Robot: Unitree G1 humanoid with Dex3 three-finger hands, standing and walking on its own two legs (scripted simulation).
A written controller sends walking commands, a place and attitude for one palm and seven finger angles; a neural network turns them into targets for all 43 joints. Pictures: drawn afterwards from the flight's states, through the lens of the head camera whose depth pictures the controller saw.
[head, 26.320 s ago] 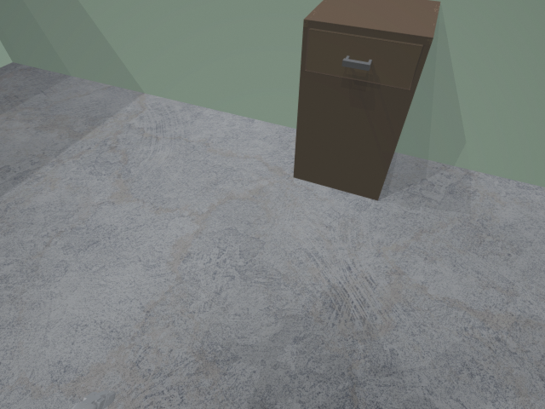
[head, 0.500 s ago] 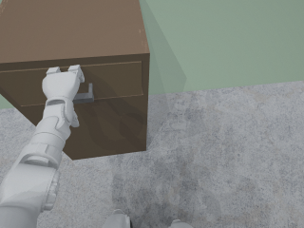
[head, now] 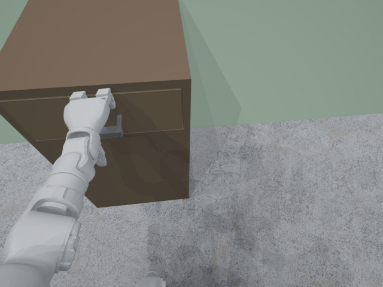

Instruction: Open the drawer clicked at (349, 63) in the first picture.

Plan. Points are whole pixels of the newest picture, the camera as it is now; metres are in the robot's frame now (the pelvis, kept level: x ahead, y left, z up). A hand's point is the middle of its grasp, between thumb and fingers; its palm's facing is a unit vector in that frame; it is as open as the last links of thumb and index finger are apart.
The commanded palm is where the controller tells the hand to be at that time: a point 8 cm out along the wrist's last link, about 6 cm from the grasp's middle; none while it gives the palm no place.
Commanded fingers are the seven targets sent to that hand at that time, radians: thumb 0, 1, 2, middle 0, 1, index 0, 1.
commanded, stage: re-aim the fingers above the handle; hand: left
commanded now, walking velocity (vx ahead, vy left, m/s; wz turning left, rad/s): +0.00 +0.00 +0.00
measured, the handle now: (101, 126) +0.51 +0.22 -0.02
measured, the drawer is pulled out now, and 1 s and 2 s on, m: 0.00 0.00 0.00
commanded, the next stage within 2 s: lower the fingers behind the handle in 1.84 s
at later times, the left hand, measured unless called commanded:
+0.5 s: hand (91, 130) +0.46 +0.21 +0.03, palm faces -0.06 -0.04 -1.00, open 13.8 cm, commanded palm +0.45 +0.21 +0.09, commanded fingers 0.00 -0.50 0.30 -0.30 -1.20 -0.30 -1.20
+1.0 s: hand (105, 127) +0.47 +0.18 +0.03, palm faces -0.04 -0.06 -1.00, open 13.8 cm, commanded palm +0.45 +0.19 +0.09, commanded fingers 0.00 -0.50 0.30 -0.30 -1.20 -0.30 -1.20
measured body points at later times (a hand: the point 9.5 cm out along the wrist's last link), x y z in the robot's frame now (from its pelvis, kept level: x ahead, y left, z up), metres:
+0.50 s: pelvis +0.00 +0.00 +0.00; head +0.07 -0.01 +0.45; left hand +0.46 +0.21 +0.08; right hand +0.01 -0.27 -0.13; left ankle +0.04 +0.12 -0.69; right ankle -0.06 -0.12 -0.69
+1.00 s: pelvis -0.01 +0.01 +0.00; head +0.07 +0.01 +0.44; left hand +0.46 +0.19 +0.08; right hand +0.00 -0.25 -0.13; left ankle +0.04 +0.12 -0.69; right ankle -0.06 -0.12 -0.69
